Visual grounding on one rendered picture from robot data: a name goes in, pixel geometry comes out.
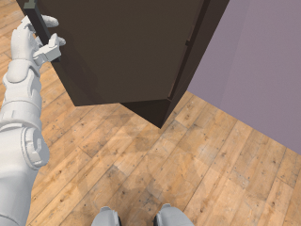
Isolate robot right shin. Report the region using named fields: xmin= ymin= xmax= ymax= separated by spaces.
xmin=160 ymin=203 xmax=171 ymax=211

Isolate handle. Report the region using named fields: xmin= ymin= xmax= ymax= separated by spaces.
xmin=24 ymin=0 xmax=61 ymax=63

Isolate robot shin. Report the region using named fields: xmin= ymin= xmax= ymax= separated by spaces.
xmin=100 ymin=206 xmax=112 ymax=213
xmin=160 ymin=203 xmax=171 ymax=211

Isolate left robot upper arm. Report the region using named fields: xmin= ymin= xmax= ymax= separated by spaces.
xmin=0 ymin=126 xmax=50 ymax=226

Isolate robot left hand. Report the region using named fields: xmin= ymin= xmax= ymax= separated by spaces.
xmin=10 ymin=14 xmax=66 ymax=70

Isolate left robot forearm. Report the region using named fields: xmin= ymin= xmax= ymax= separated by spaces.
xmin=0 ymin=59 xmax=42 ymax=133

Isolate robot left shin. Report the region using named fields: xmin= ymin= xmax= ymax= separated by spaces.
xmin=100 ymin=206 xmax=112 ymax=213

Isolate cupboard door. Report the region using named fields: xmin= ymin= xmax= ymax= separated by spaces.
xmin=16 ymin=0 xmax=200 ymax=106

